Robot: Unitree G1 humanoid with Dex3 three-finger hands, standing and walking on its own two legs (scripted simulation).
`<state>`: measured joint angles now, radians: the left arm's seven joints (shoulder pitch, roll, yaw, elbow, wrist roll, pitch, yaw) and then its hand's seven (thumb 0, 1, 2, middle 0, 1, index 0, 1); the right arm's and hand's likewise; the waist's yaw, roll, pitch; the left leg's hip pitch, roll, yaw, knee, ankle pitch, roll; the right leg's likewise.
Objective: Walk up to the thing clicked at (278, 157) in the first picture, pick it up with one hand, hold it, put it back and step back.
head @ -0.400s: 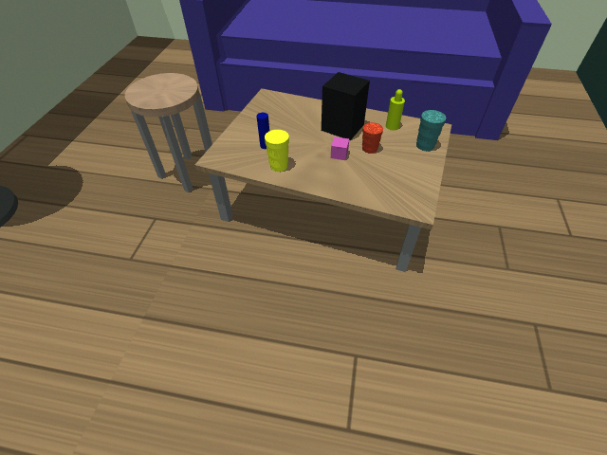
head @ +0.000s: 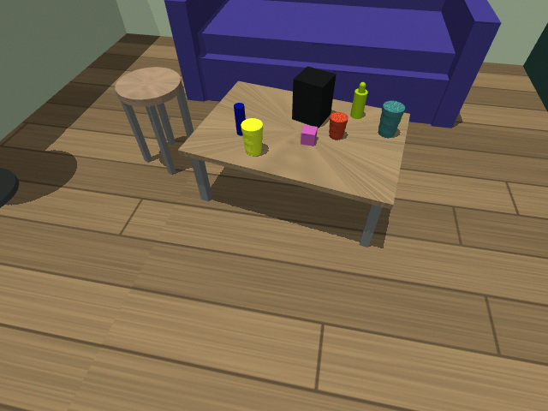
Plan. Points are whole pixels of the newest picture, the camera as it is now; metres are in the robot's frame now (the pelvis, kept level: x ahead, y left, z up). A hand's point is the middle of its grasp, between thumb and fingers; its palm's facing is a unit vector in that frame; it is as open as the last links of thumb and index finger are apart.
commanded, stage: stand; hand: left
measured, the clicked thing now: (252, 138) +1.16 +0.12 -0.38
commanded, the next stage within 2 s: walk up in 0.72 s
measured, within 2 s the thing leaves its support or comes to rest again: neither
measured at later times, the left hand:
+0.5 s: hand out of the picture +0.08 +0.25 -0.16, palm faces -0.02 -0.94 -0.35, open 7.4 cm
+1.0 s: hand out of the picture +0.08 +0.33 -0.16, palm faces -0.06 -0.92 -0.38, open 7.4 cm
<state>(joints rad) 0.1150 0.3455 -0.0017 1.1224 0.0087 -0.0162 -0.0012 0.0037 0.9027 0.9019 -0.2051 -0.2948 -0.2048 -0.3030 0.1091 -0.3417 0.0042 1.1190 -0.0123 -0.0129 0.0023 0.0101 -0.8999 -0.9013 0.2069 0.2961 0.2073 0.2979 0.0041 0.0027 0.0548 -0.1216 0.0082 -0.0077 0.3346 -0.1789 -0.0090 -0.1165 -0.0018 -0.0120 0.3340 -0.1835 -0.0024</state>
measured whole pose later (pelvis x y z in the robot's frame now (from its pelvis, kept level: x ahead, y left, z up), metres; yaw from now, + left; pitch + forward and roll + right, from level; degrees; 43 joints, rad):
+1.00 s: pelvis +0.05 +0.05 -0.01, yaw -5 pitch -2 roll -2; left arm 0.32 0.40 0.08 1.00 0.03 -0.04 -0.03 0.00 0.90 0.90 -0.21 -0.30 -0.21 -0.30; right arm 0.17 -0.45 -0.10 0.96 -0.05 -0.02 0.07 0.01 -0.90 -0.90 0.21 0.30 0.21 0.30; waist 0.03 0.03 0.08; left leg -0.35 0.06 -0.05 0.60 -0.38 -0.01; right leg -0.09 -0.01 0.09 0.42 -0.30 0.02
